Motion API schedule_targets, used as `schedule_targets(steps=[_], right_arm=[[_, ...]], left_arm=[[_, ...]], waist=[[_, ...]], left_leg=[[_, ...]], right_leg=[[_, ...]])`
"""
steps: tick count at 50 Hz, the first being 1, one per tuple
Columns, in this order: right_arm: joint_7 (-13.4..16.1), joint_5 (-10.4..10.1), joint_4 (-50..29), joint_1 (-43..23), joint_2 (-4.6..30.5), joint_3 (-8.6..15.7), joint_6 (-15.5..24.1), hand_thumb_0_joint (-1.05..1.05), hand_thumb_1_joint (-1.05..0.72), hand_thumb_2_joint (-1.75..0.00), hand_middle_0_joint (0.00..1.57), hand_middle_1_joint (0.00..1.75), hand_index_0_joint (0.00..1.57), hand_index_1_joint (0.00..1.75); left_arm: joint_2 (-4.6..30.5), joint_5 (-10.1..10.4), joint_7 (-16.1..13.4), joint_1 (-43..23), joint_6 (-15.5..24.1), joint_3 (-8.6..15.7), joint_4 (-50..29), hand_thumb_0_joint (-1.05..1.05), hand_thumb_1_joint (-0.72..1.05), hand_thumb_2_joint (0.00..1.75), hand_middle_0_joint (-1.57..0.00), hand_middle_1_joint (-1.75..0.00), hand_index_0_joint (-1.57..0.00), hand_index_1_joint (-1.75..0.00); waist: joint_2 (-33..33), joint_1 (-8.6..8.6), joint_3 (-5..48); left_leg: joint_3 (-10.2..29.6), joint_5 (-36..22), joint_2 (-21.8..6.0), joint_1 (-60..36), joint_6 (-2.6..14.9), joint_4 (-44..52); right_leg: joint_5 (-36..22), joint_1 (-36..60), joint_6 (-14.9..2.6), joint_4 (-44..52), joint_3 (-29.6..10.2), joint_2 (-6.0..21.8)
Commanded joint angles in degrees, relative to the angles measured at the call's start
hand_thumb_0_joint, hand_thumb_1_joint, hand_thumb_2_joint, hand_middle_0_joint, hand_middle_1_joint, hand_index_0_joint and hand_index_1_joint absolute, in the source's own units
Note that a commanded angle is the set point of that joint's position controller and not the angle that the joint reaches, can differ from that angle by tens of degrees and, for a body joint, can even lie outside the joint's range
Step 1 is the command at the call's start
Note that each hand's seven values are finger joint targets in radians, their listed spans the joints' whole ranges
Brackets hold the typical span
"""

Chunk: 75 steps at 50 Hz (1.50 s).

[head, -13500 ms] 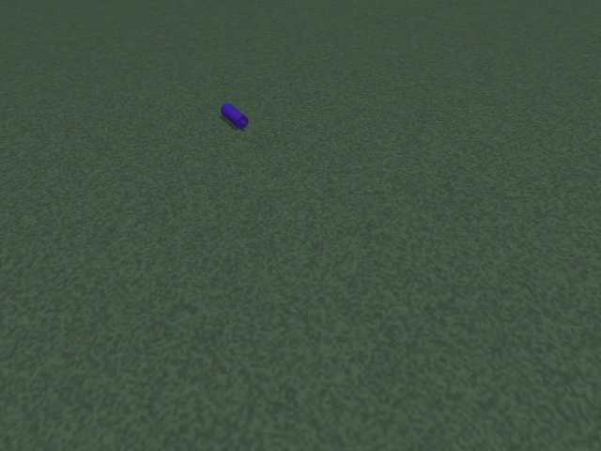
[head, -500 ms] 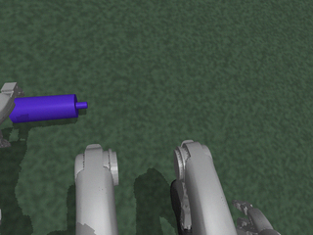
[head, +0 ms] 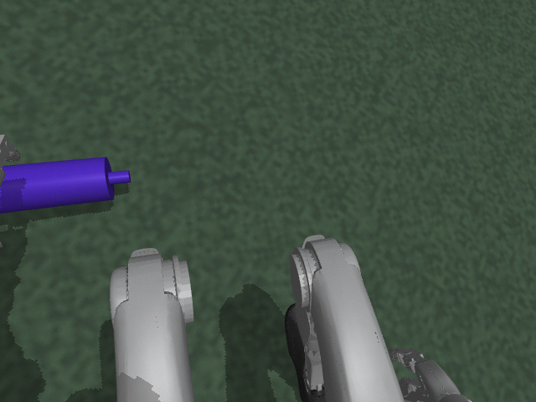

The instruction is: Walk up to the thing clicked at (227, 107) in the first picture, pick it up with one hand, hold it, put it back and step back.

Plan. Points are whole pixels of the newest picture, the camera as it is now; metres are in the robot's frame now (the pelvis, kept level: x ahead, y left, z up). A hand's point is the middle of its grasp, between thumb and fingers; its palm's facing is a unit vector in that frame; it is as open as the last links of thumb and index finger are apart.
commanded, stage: rise first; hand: left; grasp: from above
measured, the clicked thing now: (63, 183) +0.46 +0.35 -0.28
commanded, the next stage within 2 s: approach in 1.60 s
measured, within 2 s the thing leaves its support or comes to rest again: neither
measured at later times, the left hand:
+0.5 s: hand out of the picture +0.39 +0.40 -0.17, palm faces -0.44 -0.13 -0.89, open 14.0 cm
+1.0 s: hand out of the picture +0.41 +0.41 -0.17, palm faces -0.44 -0.14 -0.89, open 14.1 cm
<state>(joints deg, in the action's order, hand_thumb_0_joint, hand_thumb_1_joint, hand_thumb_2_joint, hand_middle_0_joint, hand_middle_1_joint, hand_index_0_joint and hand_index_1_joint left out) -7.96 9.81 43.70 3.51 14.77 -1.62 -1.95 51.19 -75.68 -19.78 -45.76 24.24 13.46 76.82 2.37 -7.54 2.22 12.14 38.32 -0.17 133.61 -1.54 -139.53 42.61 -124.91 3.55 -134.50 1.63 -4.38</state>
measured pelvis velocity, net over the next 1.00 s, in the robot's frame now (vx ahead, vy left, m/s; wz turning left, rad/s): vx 0.00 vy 0.00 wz -0.03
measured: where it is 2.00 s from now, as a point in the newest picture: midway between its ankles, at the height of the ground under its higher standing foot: (241, 383)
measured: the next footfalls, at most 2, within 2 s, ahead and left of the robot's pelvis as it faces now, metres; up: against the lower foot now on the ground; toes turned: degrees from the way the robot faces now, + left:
none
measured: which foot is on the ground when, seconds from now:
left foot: down 0.00-1.00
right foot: down 0.00-1.00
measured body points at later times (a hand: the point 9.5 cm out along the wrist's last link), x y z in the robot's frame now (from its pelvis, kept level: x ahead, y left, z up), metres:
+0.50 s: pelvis +0.00 +0.00 -0.01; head +0.23 +0.11 +0.36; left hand +0.41 +0.41 -0.12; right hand +0.11 -0.27 -0.11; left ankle +0.08 +0.13 -0.29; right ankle +0.10 -0.15 -0.29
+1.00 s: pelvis +0.00 +0.00 -0.01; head +0.23 +0.12 +0.36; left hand +0.43 +0.41 -0.12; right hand +0.10 -0.27 -0.11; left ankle +0.08 +0.13 -0.29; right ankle +0.10 -0.15 -0.29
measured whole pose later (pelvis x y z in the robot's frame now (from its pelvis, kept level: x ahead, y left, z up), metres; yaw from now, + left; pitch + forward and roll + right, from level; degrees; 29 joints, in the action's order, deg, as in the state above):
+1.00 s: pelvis +0.00 +0.00 -0.01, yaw -2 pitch +31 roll -13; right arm -8.8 10.9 43.0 2.9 14.9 -4.9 -2.0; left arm 56.4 -76.2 -19.3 -50.2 24.1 14.2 81.5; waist 3.2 -9.9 0.0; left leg 13.6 38.9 -0.1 135.5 -1.2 -142.6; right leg 42.7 -126.0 3.3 -136.2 2.9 -4.6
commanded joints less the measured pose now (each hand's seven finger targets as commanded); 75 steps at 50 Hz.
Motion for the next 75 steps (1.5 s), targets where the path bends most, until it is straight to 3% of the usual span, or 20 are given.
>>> schedule_targets(steps=[1,4,5,7,14,16,19,24,31,33,39,46,50,52,59,63,66,69,72,75], right_arm=[[0.69,0.10,-1.08,9.04,14.66,3.95,0.31,0.00,-0.90,-0.90,0.20,0.30,0.20,0.30],[0.62,0.30,-1.01,9.19,14.81,3.74,0.37,0.00,-0.90,-0.90,0.20,0.30,0.20,0.30],[0.60,0.33,-1.01,9.05,14.73,3.72,0.24,0.00,-0.90,-0.90,0.20,0.30,0.20,0.30],[0.59,0.18,-1.07,9.02,14.95,3.64,0.23,0.00,-0.90,-0.90,0.20,0.30,0.20,0.30],[0.56,0.58,-0.64,8.99,15.09,3.25,0.18,0.00,-0.90,-0.90,0.20,0.30,0.20,0.30],[0.61,0.44,-0.49,9.06,15.01,3.23,0.12,0.00,-0.90,-0.90,0.20,0.30,0.20,0.30],[0.47,0.93,-0.51,9.24,15.08,2.96,0.12,0.00,-0.90,-0.90,0.20,0.30,0.20,0.30],[0.44,0.62,-0.60,9.04,15.42,3.00,-0.08,0.00,-0.90,-0.90,0.20,0.30,0.20,0.30],[0.12,0.73,-0.71,9.10,15.34,2.48,-0.06,0.00,-0.90,-0.90,0.20,0.30,0.20,0.30],[0.08,0.67,-0.73,8.85,15.68,2.23,-0.14,0.00,-0.90,-0.90,0.20,0.30,0.20,0.30],[-0.07,1.06,-0.95,9.05,15.77,1.95,-0.27,0.00,-0.90,-0.90,0.20,0.30,0.20,0.30],[-0.10,0.88,-1.32,8.54,15.86,1.49,0.03,0.00,-0.90,-0.90,0.20,0.30,0.20,0.30],[-0.15,1.16,-1.65,8.68,16.35,1.38,-0.01,0.00,-0.90,-0.90,0.20,0.30,0.20,0.30],[-0.26,0.83,-1.95,8.83,16.15,1.49,-0.09,0.00,-0.90,-0.90,0.20,0.30,0.20,0.30],[-0.53,0.78,-1.59,9.21,15.90,1.47,-0.14,0.00,-0.90,-0.90,0.20,0.30,0.20,0.30],[-0.51,0.46,-2.10,9.33,16.15,1.88,-0.26,0.00,-0.90,-0.90,0.20,0.30,0.20,0.30],[-0.54,0.27,-1.98,9.00,15.93,1.79,-0.19,0.00,-0.90,-0.90,0.20,0.30,0.20,0.30],[-0.53,0.40,-1.94,8.91,15.61,1.45,-0.24,0.00,-0.90,-0.90,0.20,0.30,0.20,0.30],[-0.39,0.54,-1.96,8.83,15.79,1.06,-0.23,0.00,-0.90,-0.90,0.20,0.30,0.20,0.30],[-0.42,0.46,-2.03,8.54,15.77,1.02,0.00,0.00,-0.90,-0.90,0.20,0.30,0.20,0.30]], left_arm=[[18.70,1.29,-2.64,-13.58,-0.37,3.23,-6.36,0.00,-0.52,0.98,-0.06,-1.08,-0.08,-1.05],[19.33,1.66,-2.78,-14.37,-0.40,3.66,-7.05,0.00,-0.52,0.98,-0.06,-1.08,-0.08,-1.05],[18.94,1.49,-2.65,-13.53,-0.47,3.42,-6.22,0.00,-0.60,1.06,-0.08,-1.02,-0.05,-1.05],[20.13,1.43,-2.75,-14.21,-0.44,3.75,-6.34,0.00,-0.52,1.00,-0.07,-1.06,-0.08,-1.04],[20.58,1.63,-2.55,-15.43,-0.01,3.58,-5.87,0.00,-0.54,1.01,-0.07,-1.04,-0.08,-1.03],[21.29,1.73,-2.72,-14.46,-0.09,4.28,-5.47,0.00,-0.55,1.02,-0.08,-1.03,-0.07,-1.03],[20.00,1.47,-2.59,-14.98,0.02,3.19,-4.95,0.00,-0.56,1.03,-0.08,-1.03,-0.07,-1.04],[21.32,1.21,-2.43,-16.53,0.06,3.30,-6.86,0.00,-0.56,1.03,-0.08,-1.03,-0.07,-1.04],[20.88,1.01,-2.25,-16.67,-0.08,2.77,-4.59,0.00,-0.57,1.04,-0.08,-1.02,-0.07,-1.04],[22.59,1.04,-2.44,-18.21,0.22,3.87,-6.14,0.00,-0.57,1.04,-0.08,-1.02,-0.06,-1.04],[23.53,0.47,-2.43,-18.32,0.12,4.17,-5.13,0.00,-0.57,1.03,-0.08,-1.03,-0.07,-1.04],[21.65,1.03,-1.97,-18.17,-0.28,2.44,-2.25,0.00,-0.56,1.02,-0.08,-1.04,-0.07,-1.05],[25.23,0.50,-1.78,-20.68,0.11,4.25,-7.66,0.00,-0.56,1.03,-0.08,-1.04,-0.08,-1.05],[24.52,0.76,-1.58,-19.44,0.01,4.03,-7.65,0.00,-0.56,1.02,-0.08,-1.06,-0.08,-1.06],[21.44,1.88,-0.61,-15.68,-0.53,3.03,-4.56,0.00,-0.56,1.03,-0.08,-1.04,-0.07,-1.05],[24.17,1.45,-0.28,-18.45,-0.38,4.06,-9.19,0.00,-0.57,1.03,-0.09,-1.04,-0.08,-1.05],[23.38,1.93,-0.46,-18.36,-0.02,4.18,-7.92,0.00,-0.56,1.02,-0.08,-1.05,-0.08,-1.05],[20.47,1.69,-0.09,-16.57,-0.01,1.91,-4.15,0.00,-0.57,1.03,-0.08,-1.04,-0.07,-1.05],[23.72,1.30,-0.25,-17.40,0.23,3.48,-4.34,0.00,-0.56,1.03,-0.08,-1.04,-0.08,-1.05],[22.96,1.19,-0.33,-18.35,0.32,2.78,-4.96,0.00,-0.56,1.02,-0.08,-1.05,-0.08,-1.05]], waist=[[-18.17,0.91,36.45],[-18.71,1.12,37.31],[-18.59,1.06,37.55],[-19.06,0.94,37.42],[-18.10,-0.06,37.15],[-18.35,0.83,36.88],[-18.42,-0.40,35.83],[-20.71,0.17,37.52],[-20.39,-0.96,35.12],[-21.58,-0.43,36.87],[-21.42,-0.65,37.61],[-20.11,-1.94,33.17],[-25.48,-0.44,37.68],[-24.26,-0.65,38.84],[-20.15,-1.30,34.09],[-23.27,-0.49,37.47],[-22.00,-1.15,35.95],[-19.38,-2.29,32.96],[-19.76,-1.41,33.68],[-20.35,-1.68,34.04]], left_leg=[[-7.36,-8.84,-0.42,-34.45,2.53,15.00],[-7.55,-9.66,-0.47,-34.60,2.58,14.45],[-7.54,-9.69,-0.54,-34.62,2.54,14.21],[-7.45,-8.79,-0.46,-34.05,2.51,14.28],[-7.39,-9.06,-0.54,-33.04,2.71,12.78],[-7.83,-9.59,-0.35,-32.85,2.76,12.69],[-7.41,-9.10,-0.36,-32.59,2.63,12.94],[-7.04,-9.92,-0.48,-34.71,2.32,13.29],[-6.74,-10.52,-0.69,-33.95,2.38,12.37],[-6.35,-11.27,-0.61,-34.73,2.19,12.67],[-6.58,-12.23,-0.70,-34.89,2.45,11.73],[-5.77,-7.49,-0.82,-32.15,2.30,12.90],[-5.49,-10.41,-0.85,-36.49,1.78,13.27],[-5.67,-12.89,-0.89,-37.14,2.02,12.31],[-5.82,-9.74,-0.69,-32.35,2.42,13.13],[-5.87,-11.13,-0.87,-35.53,2.18,13.01],[-5.94,-10.16,-0.83,-33.87,2.23,12.85],[-6.05,-8.67,-0.87,-31.48,2.53,12.70],[-6.41,-8.69,-0.64,-31.06,2.52,12.53],[-6.26,-8.14,-0.75,-32.18,2.42,12.66]], right_leg=[[-11.95,9.56,-4.95,12.04,8.24,-0.16],[-12.69,10.10,-4.90,11.75,8.22,-0.10],[-12.64,10.10,-4.93,11.85,8.27,-0.34],[-12.14,9.87,-5.00,11.81,8.30,-0.36],[-12.56,10.15,-4.77,11.62,8.43,-0.50],[-12.90,10.69,-4.82,11.65,8.04,-0.33],[-12.54,10.45,-4.81,11.43,8.70,-0.40],[-12.94,9.82,-5.02,10.73,8.81,-0.34],[-13.56,9.13,-4.86,10.59,8.86,-0.36],[-13.98,9.19,-4.96,9.60,9.06,-0.19],[-14.86,10.02,-4.74,10.00,9.12,-0.51],[-11.36,7.59,-4.97,10.05,9.66,-0.51],[-13.12,8.44,-4.95,8.44,9.69,-0.21],[-15.21,9.14,-4.87,8.78,9.40,-0.35],[-13.19,9.63,-4.76,10.22,9.59,-0.35],[-14.23,10.00,-4.91,9.97,9.30,-0.27],[-13.57,9.54,-4.80,9.94,9.27,-0.26],[-12.76,9.15,-4.67,11.11,9.37,-0.45],[-12.59,10.20,-4.77,10.95,9.13,-0.37],[-12.08,9.61,-4.90,10.87,9.32,-0.48]])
